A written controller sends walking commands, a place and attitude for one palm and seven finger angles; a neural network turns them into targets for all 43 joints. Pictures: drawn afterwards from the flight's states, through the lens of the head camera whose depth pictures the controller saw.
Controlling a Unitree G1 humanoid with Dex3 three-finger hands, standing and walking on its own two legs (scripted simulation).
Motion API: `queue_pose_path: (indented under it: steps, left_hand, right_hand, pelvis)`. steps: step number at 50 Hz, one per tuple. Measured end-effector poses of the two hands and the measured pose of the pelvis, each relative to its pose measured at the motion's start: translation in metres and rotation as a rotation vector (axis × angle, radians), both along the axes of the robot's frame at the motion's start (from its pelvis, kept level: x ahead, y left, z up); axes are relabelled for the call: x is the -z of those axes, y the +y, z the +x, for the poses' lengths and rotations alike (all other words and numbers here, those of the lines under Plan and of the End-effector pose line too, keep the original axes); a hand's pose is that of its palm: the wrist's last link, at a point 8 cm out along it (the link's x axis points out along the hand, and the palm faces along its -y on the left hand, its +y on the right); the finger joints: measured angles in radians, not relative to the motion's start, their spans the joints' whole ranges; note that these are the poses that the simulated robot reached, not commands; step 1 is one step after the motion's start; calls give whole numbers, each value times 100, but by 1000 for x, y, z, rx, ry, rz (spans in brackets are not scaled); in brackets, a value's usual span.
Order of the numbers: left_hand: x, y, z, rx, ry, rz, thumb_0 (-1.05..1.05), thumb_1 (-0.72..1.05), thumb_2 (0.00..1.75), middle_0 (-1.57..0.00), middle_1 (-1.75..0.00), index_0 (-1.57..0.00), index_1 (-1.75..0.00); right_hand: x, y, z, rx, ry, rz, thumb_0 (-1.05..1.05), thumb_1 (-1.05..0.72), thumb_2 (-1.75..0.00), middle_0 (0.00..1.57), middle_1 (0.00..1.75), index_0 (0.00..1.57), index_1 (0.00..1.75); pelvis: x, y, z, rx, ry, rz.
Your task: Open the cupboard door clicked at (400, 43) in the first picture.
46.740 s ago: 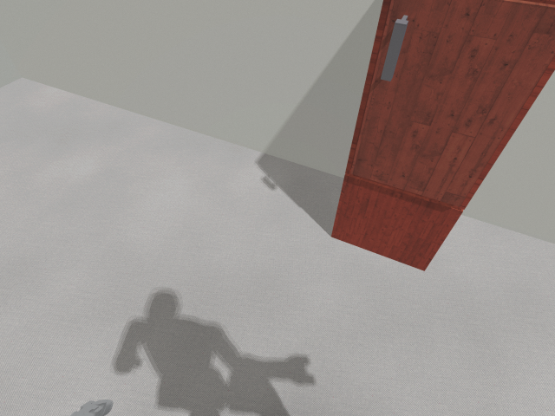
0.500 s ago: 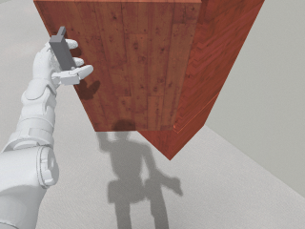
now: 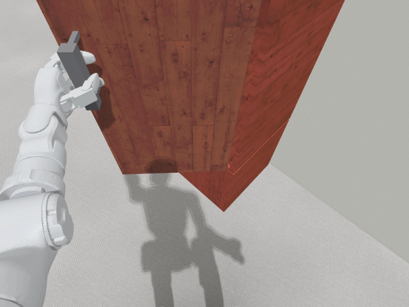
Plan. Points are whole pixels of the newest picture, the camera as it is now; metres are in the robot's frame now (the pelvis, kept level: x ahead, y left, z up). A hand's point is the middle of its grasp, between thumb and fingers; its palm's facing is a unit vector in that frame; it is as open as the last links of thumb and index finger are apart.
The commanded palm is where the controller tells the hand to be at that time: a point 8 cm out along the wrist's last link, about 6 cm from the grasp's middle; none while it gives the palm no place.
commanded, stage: pull the door open along its arc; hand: left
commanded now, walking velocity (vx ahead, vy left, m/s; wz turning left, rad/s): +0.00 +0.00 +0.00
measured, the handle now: (84, 72) +0.55 +0.21 +0.14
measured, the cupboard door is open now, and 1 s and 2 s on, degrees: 46 91 86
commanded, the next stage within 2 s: open thumb and fingers to let go in 1.10 s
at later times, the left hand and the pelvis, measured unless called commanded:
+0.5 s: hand (102, 141) +0.37 +0.14 +0.14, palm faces +0.09 -0.99 +0.10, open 6.8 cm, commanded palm +0.31 +0.20 +0.14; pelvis +0.02 +0.00 +0.01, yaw -2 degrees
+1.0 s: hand (161, 191) +0.27 +0.05 +0.15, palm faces +0.40 -0.92 +0.01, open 7.1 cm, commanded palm +0.23 +0.09 +0.14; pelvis +0.00 -0.05 +0.02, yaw +3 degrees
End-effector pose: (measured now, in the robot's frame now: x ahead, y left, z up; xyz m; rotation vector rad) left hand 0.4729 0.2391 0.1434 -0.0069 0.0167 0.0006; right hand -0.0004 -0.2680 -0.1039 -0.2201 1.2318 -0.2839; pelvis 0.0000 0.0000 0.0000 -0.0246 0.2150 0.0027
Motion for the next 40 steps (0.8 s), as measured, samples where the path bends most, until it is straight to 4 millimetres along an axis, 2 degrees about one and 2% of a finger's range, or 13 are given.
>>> queue_pose_path:
  steps: [5, 10, 14, 19, 27, 31, 35, 40]
  left_hand:
    - [1, -1, -5, 1, -8, -2, 0, 67, 77, -33, -135, -35, -135]
    - [2, -2, -18, 9, -25, -3, 0, 66, 74, -33, -135, -34, -135]
    - [3, -5, -37, 24, -40, -5, 0, 65, 71, -33, -135, -33, -134]
    - [4, -13, -71, 52, -56, -8, 0, 64, 69, -33, -135, -30, -132]
    - [4, -56, -148, -138, -60, -95, 2, 61, 68, -31, -133, -32, -127]
    - [2, -82, -182, -203, -30, -100, 3, 59, 66, -31, -131, -33, -128]
    - [-2, -105, -208, -249, 2, -87, 4, 57, 65, -31, -128, -33, -130]
    - [-4, -128, -228, -300, 19, -58, 4, 56, 65, -31, -126, -33, -131]
  right_hand:
    - [0, 1, 3, 11, -15, 10, 1, -90, -90, 20, 30, 20, 30]
    - [-1, 3, 19, 17, -63, 28, 1, -90, -90, 20, 30, 20, 30]
    - [-3, 6, 42, 7, -130, 47, 1, -90, -90, 20, 30, 20, 30]
    - [-11, 10, 85, -29, -253, 71, 1, -90, -90, 20, 30, 20, 30]
    - [-34, 29, 168, -146, -469, 137, 1, -90, -90, 20, 30, 20, 30]
    - [-50, 42, 202, -209, -538, 162, 1, -90, -90, 20, 30, 20, 30]
    - [-62, 52, 222, -256, -579, 185, 1, -90, -90, 20, 30, 20, 30]
    - [-64, 54, 228, -285, -569, 206, 1, -90, -90, 20, 30, 20, 30]
  pelvis:
    - [-1, 0, 3, 12, -5, 3]
    - [-4, 0, 9, 25, -24, 6]
    - [-7, 0, 14, 32, -48, 10]
    - [-10, 0, 18, 37, -83, 15]
    - [-14, -3, 20, 32, -148, 23]
    - [-16, -9, 19, 22, -188, 27]
    - [-17, -18, 18, 11, -222, 30]
    - [-18, -29, 16, 0, -249, 34]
